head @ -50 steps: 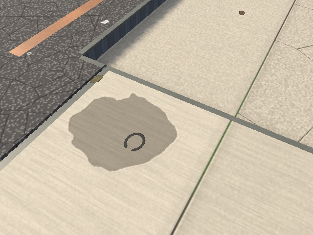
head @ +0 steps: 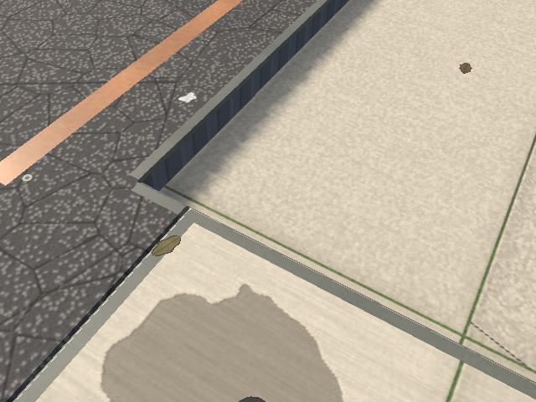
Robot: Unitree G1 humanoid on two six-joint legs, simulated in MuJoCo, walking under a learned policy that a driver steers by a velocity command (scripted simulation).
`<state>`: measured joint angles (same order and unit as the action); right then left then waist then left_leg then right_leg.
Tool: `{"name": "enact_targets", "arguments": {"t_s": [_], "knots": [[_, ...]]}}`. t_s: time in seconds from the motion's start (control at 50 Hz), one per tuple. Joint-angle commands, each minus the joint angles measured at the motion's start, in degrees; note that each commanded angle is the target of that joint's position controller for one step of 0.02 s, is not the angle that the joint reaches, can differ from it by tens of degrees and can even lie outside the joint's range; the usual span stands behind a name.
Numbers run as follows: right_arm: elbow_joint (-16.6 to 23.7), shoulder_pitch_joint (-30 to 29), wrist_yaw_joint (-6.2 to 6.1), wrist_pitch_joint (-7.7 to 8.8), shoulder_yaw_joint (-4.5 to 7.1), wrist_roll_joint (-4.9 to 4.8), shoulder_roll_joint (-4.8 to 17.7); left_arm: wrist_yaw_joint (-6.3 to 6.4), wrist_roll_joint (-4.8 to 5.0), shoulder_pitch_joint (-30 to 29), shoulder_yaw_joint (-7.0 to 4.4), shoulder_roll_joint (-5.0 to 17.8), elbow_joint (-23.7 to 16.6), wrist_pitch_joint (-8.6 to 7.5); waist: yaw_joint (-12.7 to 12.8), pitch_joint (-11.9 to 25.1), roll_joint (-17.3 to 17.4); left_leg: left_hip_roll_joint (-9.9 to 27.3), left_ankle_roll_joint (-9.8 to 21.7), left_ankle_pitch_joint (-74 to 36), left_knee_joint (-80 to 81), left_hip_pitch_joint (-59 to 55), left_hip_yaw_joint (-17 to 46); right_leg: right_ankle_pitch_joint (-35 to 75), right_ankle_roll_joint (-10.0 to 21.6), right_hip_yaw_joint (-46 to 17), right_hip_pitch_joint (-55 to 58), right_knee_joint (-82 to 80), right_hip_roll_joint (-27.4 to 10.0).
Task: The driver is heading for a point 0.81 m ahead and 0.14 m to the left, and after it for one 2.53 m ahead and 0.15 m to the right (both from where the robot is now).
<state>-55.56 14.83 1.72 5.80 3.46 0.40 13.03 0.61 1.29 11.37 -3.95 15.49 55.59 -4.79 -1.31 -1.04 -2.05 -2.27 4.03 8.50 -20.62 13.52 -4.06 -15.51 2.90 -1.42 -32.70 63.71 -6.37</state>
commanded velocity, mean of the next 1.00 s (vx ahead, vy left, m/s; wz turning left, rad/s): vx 0.50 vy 0.00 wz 0.32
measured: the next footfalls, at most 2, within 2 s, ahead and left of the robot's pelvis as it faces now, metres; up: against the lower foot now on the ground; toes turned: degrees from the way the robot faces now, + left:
right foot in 0.34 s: +0.39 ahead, -0.16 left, +0.00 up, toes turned -1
left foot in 0.90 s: +0.67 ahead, +0.14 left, +0.00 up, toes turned +19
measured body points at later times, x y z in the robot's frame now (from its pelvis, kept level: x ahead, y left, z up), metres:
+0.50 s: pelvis +0.30 -0.07 -0.01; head +0.32 -0.08 +0.44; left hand +0.35 +0.18 -0.14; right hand +0.33 -0.31 -0.16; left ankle +0.19 +0.08 -0.65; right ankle +0.35 -0.16 -0.74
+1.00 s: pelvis +0.59 +0.03 -0.03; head +0.60 +0.03 +0.42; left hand +0.48 +0.24 -0.17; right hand +0.81 -0.16 -0.14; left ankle +0.63 +0.13 -0.74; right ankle +0.40 -0.16 -0.66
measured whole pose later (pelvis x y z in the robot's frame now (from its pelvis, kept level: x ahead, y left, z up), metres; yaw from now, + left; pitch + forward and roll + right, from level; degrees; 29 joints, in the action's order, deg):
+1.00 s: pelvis +0.59 +0.03 -0.03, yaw +21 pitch +1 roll +1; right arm -50.4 8.2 1.5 6.3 3.7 2.7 14.0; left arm -3.2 -5.3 24.6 -1.7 11.3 56.9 -5.9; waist -0.3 0.2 -0.6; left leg -5.3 5.0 11.3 -35.6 25.8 -1.2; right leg -27.6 -1.8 6.0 -2.7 55.1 -5.5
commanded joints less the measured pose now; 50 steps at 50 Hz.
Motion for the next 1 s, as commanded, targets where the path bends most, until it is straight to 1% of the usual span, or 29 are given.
{"name": "enact_targets", "arguments": {"t_s": [0.02,0.06,0.14,0.22,0.28,0.3,0.32,0.34,0.36,0.38,0.4,0.42,0.44,0.46,0.48,0.5,0.52,0.58,0.62,0.68,0.74,0.84,0.88,0.9,0.92,0.94,0.96,0.98,1.0], "knots": [[2.3,0.1,-0.93,1.02,1.48,0.01,8.1,0.32,-0.61,1.3,-0.89,2.5,-2.4,0.58,2.0,0.9,5.5,15.5,9.4,-8.7,13.3,-4.2,13.6,6.9,-1.1,-1.8,-6.5,-5.9,-2.9],[1.7,1.9,-1.65,0.66,1.43,-0.19,8.2,0.12,-0.94,-2.7,-0.97,2.3,-3.8,0.44,1.2,0.0,5.2,15.0,8.8,-10.0,13.8,-5.7,11.7,12.9,-1.9,-1.6,-8.9,-12.4,-2.7],[0.6,5.3,-2.32,0.31,1.41,-0.75,8.7,-0.74,-0.67,-10.3,-0.34,1.0,-5.8,-0.05,-1.1,-2.0,5.7,13.3,7.1,-8.9,14.7,-6.6,7.5,22.1,-2.1,0.8,-6.6,-24.9,-0.4],[-1.5,9.5,-2.54,-0.55,1.69,-1.14,8.9,-1.91,-0.19,-16.4,0.26,0.9,-8.0,-0.46,-2.9,-4.3,5.4,15.5,7.0,-9.3,12.6,-13.2,6.9,20.5,-1.3,1.5,-7.8,-31.2,1.0],[-2.3,10.1,-2.82,-1.46,2.15,-1.46,9.4,-2.81,0.0,-17.3,-0.01,2.2,-9.5,-1.1,-1.6,-4.3,6.0,17.9,6.1,-14.7,8.4,-17.5,8.8,14.6,0.4,1.0,-5.7,-34.3,1.9],[-4.5,13.7,1.34,0.44,-0.97,8.65,2.6,-2.74,-7.35,-10.5,1.56,-0.1,-6.8,0.17,0.8,-0.9,6.7,18.5,8.7,-17.8,9.3,-19.7,10.7,17.3,1.4,-1.6,-0.2,-33.7,1.4],[-3.0,9.1,2.91,0.9,0.62,6.59,6.1,-2.69,-7.14,-8.8,0.2,2.8,-7.1,0.65,3.5,-1.1,6.5,17.2,8.3,-24.3,6.3,-19.4,9.4,13.2,2.2,1.9,4.9,-35.5,3.7],[-2.3,7.5,3.7,1.16,1.37,5.08,9.3,-2.56,-5.28,-7.1,-0.73,5.9,-6.9,0.5,5.5,2.6,3.7,13.4,6.5,-28.6,0.7,-14.2,7.3,13.9,3.7,4.6,17.5,-34.8,5.6],[-2.1,9.5,4.07,1.45,0.77,5.0,7.2,-2.23,-4.18,0.9,-1.38,8.3,-4.8,-0.15,7.3,12.2,-0.8,7.6,3.1,-22.5,-12.7,-5.8,4.2,19.7,8.3,1.9,36.9,-28.8,2.5],[-1.5,20.4,4.85,2.4,-1.76,6.11,-0.3,-2.02,-3.69,16.3,-1.07,9.7,-1.6,-0.16,7.8,28.0,-15.3,-2.4,-0.7,8.7,-31.0,17.7,4.5,8.3,21.5,-23.6,68.0,-36.7,-11.9],[-1.4,12.2,5.4,1.9,-0.94,4.55,2.7,-1.33,-6.04,26.1,-0.4,6.4,2.4,-0.33,13.1,21.2,-8.0,-2.7,0.7,25.0,-45.9,28.3,9.8,-6.9,17.2,-37.4,65.5,-47.0,-14.8],[0.0,5.8,4.6,1.82,-0.15,3.12,4.0,-0.79,-5.73,20.0,-0.71,6.6,2.2,-1.34,11.1,6.9,-5.9,0.8,3.4,19.7,-52.0,33.6,13.5,-17.1,10.9,-31.2,51.5,-49.8,-13.2],[-0.2,4.4,2.85,2.07,0.42,2.95,5.6,-0.25,-4.59,11.6,-0.34,4.9,0.5,-1.66,7.8,0.4,-4.4,4.5,4.0,14.4,-52.3,31.9,12.5,-13.2,9.8,-24.5,39.1,-51.5,-12.7],[0.1,5.8,1.76,2.07,-0.04,3.94,4.1,0.19,-4.5,9.2,0.79,1.6,0.2,-1.57,5.0,2.0,-3.6,6.9,5.1,11.1,-50.4,26.9,12.6,-6.0,10.3,-19.5,33.7,-52.7,-12.5],[0.1,4.8,1.6,1.75,-0.85,4.29,1.0,0.43,-4.91,6.0,1.73,-1.9,-0.5,-1.52,3.1,0.9,-1.7,8.7,4.9,7.3,-50.4,24.2,12.6,0.9,10.1,-15.0,28.9,-54.0,-12.2],[0.0,5.5,1.68,1.18,-1.31,4.21,-1.3,0.68,-5.41,4.7,2.29,-4.0,-1.0,-1.45,1.6,1.1,-0.6,9.5,4.5,5.2,-49.6,21.9,12.5,5.6,9.9,-11.5,26.3,-55.6,-11.6],[-0.2,6.1,2.0,0.75,-1.37,3.8,-2.1,0.83,-5.68,4.6,2.3,-4.5,-1.2,-1.71,0.9,0.5,-0.2,9.6,4.0,4.2,-48.7,21.8,12.3,8.3,9.7,-7.7,25.3,-56.9,-10.8],[0.9,3.0,3.82,0.45,-1.58,3.29,-1.5,0.41,-7.01,6.5,2.02,-3.7,-1.1,-3.09,1.2,-1.7,-0.6,10.4,2.6,-3.9,-43.6,26.1,10.9,17.0,9.9,2.9,24.5,-58.6,-8.9],[2.8,-1.5,4.14,0.26,-1.78,3.03,-1.2,-0.12,-7.94,9.4,2.26,-3.3,-0.3,-3.74,1.8,-1.9,0.0,10.9,1.2,-10.2,-35.9,26.8,9.1,23.5,10.1,8.4,24.3,-58.2,-8.0],[5.5,-7.3,3.85,-0.84,-2.3,3.17,-1.1,-1.33,-7.09,14.2,2.17,-1.3,1.0,-3.95,2.9,-2.9,-0.6,9.4,-0.2,-14.7,-26.3,24.3,5.5,31.2,10.5,12.4,24.7,-57.6,-7.9],[7.1,-10.0,3.13,-1.96,-1.91,3.04,0.4,-2.47,-7.02,17.2,1.89,0.4,1.8,-4.25,3.0,-4.2,-1.0,8.0,0.3,-14.9,-20.7,26.4,5.1,36.6,10.1,13.4,32.5,-56.0,-9.6],[9.7,-15.5,2.67,-2.33,-0.97,2.95,1.9,-1.78,-6.18,20.2,0.59,2.4,2.7,-2.42,3.1,-5.3,-1.5,4.6,1.8,-3.8,-14.0,27.4,2.8,42.4,8.6,15.1,46.1,-52.4,-11.9],[10.1,-14.3,2.11,-1.69,-0.17,2.03,3.6,-1.16,-6.34,20.0,-0.43,4.4,2.1,-1.67,1.4,-3.5,-3.0,0.9,2.8,0.3,-12.9,21.7,-0.1,56.3,7.4,17.2,47.4,-46.8,-12.0],[9.7,-11.2,1.61,-0.95,0.47,1.18,4.9,-0.98,-6.42,19.2,-0.69,5.1,1.7,-1.37,-0.7,-1.8,-2.9,-1.9,4.2,-2.9,-10.7,15.2,-2.2,62.6,6.2,18.9,45.5,-41.2,-11.1],[8.7,-5.2,0.72,-0.12,1.51,0.93,7.0,-1.19,-7.43,19.9,-0.4,4.9,1.6,-1.47,-2.4,2.4,-3.3,-3.8,6.3,-7.7,-14.4,2.2,-1.8,64.3,4.1,19.4,37.8,-32.3,-9.3],[5.6,7.5,-0.46,0.23,2.2,0.17,8.5,-1.17,-8.21,23.1,1.15,0.8,-0.7,-2.0,-3.9,15.8,3.5,1.4,13.7,-10.2,-21.7,-28.4,11.1,50.6,-2.1,17.8,15.4,-15.9,-5.6],[1.0,21.2,-1.73,-0.44,3.2,2.35,11.7,-3.83,-9.06,18.1,2.59,-0.7,-2.0,-2.45,-10.1,20.2,8.7,10.6,20.1,-14.4,-10.0,-43.8,30.7,-6.6,-5.3,14.6,-0.4,-0.5,3.5],[-2.2,27.8,-1.16,0.07,3.49,3.37,12.5,-5.72,-5.55,8.5,1.7,1.1,-5.4,-2.3,-13.1,17.1,3.5,15.3,19.4,-10.6,-1.6,-46.1,40.9,-17.4,-4.0,2.7,-11.1,10.9,7.8],[-1.5,21.7,-1.25,1.34,4.63,2.74,13.5,-5.29,-4.49,1.0,1.72,0.9,-7.5,-2.76,-12.6,5.4,2.9,15.2,16.8,-7.7,0.3,-36.7,38.1,-15.1,-2.8,-3.6,-19.0,13.7,4.3]]}}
